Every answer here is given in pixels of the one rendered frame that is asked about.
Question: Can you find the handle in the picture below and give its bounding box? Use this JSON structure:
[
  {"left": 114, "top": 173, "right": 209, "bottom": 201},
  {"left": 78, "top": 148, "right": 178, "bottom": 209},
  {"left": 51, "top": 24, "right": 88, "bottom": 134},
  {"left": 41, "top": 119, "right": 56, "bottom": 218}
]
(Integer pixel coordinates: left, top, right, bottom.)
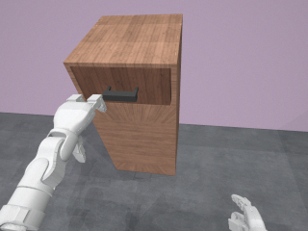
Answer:
[{"left": 102, "top": 86, "right": 139, "bottom": 102}]

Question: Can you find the drawer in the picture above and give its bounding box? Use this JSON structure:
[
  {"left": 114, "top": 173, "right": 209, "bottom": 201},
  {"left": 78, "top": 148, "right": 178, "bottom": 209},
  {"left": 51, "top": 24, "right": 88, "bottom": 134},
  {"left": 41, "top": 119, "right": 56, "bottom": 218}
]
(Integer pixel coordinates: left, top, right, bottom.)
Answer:
[{"left": 71, "top": 66, "right": 171, "bottom": 106}]

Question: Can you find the robot left forearm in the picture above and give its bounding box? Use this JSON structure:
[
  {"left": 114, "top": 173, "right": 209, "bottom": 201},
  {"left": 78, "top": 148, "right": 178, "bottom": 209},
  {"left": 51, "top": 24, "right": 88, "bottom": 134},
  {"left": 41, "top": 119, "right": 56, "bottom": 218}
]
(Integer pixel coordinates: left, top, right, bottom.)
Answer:
[{"left": 0, "top": 128, "right": 78, "bottom": 231}]

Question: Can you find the cabinet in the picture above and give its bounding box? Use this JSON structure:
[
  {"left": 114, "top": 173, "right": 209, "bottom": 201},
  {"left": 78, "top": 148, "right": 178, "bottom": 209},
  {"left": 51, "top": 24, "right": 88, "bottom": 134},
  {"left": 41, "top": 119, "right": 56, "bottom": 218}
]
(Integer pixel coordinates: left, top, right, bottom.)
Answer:
[{"left": 63, "top": 13, "right": 183, "bottom": 176}]

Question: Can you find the robot left hand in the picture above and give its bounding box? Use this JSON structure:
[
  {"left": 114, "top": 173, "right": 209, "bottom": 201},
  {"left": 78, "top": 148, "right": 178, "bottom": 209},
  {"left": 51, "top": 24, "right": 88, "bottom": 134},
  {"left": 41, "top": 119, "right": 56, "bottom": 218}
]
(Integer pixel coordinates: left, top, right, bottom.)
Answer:
[{"left": 53, "top": 94, "right": 107, "bottom": 163}]

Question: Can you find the robot right hand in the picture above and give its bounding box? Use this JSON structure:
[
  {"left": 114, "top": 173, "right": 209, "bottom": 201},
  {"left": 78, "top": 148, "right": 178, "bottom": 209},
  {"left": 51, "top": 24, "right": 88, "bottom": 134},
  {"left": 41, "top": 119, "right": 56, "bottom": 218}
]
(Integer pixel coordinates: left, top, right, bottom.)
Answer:
[{"left": 228, "top": 194, "right": 266, "bottom": 231}]

